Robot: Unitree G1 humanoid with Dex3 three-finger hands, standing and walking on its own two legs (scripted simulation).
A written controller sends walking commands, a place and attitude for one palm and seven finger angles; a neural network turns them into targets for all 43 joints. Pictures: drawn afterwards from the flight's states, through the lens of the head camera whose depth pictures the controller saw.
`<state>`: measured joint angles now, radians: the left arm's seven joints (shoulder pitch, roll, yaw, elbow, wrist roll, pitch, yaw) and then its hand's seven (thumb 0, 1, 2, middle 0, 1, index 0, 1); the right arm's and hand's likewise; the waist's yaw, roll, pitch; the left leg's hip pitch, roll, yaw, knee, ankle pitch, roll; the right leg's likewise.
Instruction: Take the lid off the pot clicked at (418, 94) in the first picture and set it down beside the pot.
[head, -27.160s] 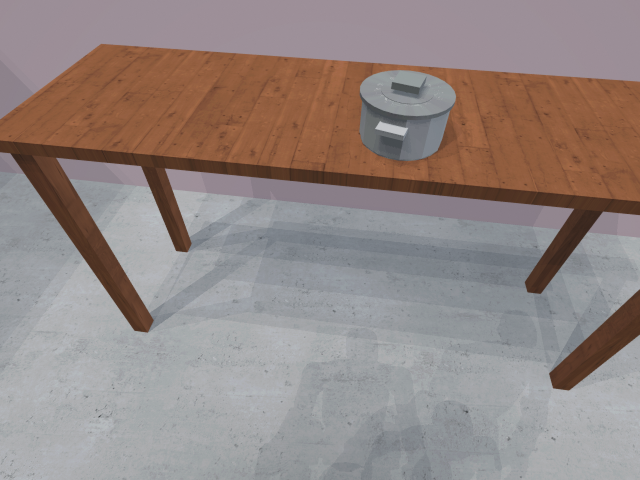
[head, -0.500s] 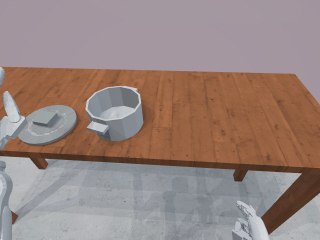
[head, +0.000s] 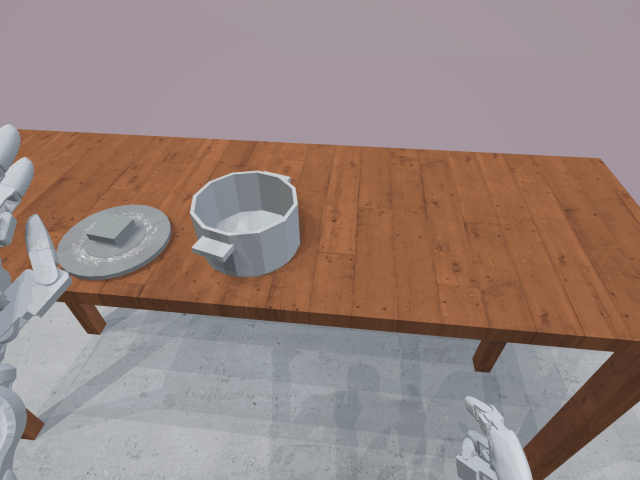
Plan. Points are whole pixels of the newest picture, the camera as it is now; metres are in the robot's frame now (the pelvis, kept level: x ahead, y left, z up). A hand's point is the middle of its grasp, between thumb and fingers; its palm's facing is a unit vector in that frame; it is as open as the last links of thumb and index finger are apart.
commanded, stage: step back with the hand held close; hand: left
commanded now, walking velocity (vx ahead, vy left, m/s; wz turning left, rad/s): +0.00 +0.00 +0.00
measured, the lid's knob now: (111, 229) +0.43 +0.42 +0.06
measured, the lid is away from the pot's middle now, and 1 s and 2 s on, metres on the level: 0.23 0.23 0.23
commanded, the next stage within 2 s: stop stepping back and stand still in 1.16 s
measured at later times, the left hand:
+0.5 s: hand (32, 320) +0.15 +0.25 +0.24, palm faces +0.39 -0.79 -0.48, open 7.4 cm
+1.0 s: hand out of the picture +0.06 +0.25 +0.25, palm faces +0.49 -0.78 -0.40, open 7.4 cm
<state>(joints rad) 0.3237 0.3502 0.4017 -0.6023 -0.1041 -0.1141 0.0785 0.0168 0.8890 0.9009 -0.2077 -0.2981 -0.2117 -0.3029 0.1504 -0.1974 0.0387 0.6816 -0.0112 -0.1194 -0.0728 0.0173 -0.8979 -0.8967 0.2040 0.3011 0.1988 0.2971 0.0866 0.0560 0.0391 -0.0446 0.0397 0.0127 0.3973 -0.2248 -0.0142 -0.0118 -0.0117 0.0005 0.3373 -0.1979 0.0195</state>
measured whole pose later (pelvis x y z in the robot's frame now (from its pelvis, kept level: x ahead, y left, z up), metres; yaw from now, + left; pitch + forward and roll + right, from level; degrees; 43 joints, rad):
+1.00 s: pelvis -0.13 +0.03 -0.02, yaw +0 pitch +0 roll -3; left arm 0.41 0.45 0.52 -0.74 -0.06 -0.30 0.15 0.02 0.89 0.90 -0.21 -0.30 -0.21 -0.30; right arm 0.24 -0.21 -0.02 0.60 0.01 -0.11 -0.05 0.02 -0.90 -0.90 0.20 0.30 0.20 0.30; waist -0.02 0.04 0.01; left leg -0.51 0.03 0.01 0.67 -0.25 0.02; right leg -0.31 0.05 0.02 0.59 -0.27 0.01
